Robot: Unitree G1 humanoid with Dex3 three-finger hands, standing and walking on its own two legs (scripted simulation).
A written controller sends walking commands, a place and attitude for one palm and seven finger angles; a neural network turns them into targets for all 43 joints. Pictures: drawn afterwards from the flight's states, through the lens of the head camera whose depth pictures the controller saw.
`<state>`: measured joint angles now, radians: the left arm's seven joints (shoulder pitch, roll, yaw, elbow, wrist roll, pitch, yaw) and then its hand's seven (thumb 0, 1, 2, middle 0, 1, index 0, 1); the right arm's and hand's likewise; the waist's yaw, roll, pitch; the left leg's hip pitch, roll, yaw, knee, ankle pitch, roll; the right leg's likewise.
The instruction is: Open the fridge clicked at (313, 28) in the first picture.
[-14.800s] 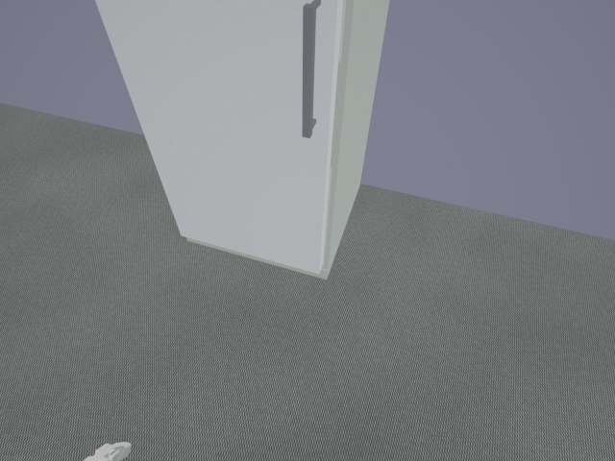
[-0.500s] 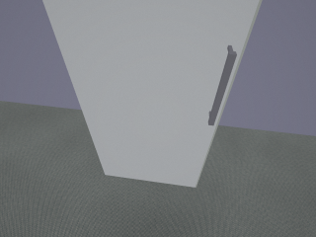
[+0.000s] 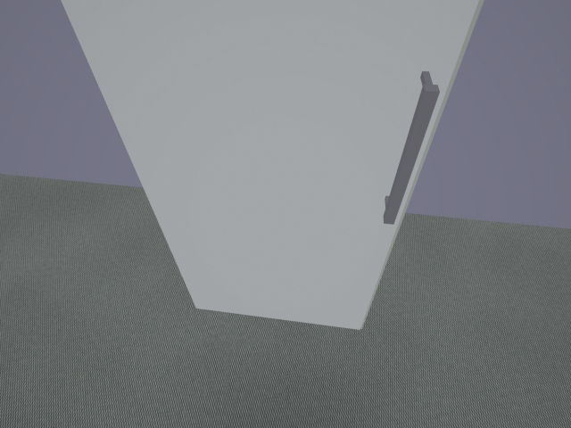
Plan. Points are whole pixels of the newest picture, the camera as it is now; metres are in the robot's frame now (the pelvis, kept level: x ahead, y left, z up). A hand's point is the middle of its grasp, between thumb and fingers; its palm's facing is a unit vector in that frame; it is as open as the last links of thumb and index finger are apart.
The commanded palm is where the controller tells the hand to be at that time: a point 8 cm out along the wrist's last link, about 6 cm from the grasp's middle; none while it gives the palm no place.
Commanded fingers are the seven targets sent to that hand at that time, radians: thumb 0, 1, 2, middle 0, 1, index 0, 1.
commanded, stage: come to a stop and stand still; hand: right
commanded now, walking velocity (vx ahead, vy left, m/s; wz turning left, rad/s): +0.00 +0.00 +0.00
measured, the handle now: (404, 157) +0.53 -0.17 +0.10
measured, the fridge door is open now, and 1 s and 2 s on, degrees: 0 0 0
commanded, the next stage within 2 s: look again from close up in 0.04 s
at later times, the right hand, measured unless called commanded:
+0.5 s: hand out of the picture +0.02 -0.19 -0.17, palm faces -0.02 +0.97 -0.23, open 7.4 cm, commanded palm none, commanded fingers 0.00 -0.90 -0.90 0.20 0.30 0.20 0.30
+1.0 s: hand out of the picture +0.04 -0.19 -0.16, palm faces +0.05 +0.97 -0.24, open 7.4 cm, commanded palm +0.10 -0.24 -0.07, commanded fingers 0.00 -0.83 -0.87 0.20 0.34 0.20 0.34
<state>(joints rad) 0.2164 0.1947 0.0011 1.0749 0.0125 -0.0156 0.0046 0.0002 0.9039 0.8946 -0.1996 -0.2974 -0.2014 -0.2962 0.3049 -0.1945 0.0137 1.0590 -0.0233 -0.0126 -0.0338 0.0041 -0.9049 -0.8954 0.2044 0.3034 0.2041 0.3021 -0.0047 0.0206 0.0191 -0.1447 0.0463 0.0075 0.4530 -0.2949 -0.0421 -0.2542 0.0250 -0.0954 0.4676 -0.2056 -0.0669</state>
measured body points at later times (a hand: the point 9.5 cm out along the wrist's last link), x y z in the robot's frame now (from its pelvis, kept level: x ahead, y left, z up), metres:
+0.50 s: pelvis +0.01 +0.00 +0.00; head +0.02 -0.01 +0.45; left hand +0.05 +0.25 -0.15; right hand +0.03 -0.25 -0.15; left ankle -0.03 +0.15 -0.74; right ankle +0.03 -0.07 -0.74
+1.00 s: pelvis +0.01 +0.01 +0.00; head +0.02 +0.01 +0.45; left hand +0.06 +0.26 -0.14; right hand +0.04 -0.24 -0.15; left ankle -0.03 +0.15 -0.74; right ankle +0.03 -0.07 -0.74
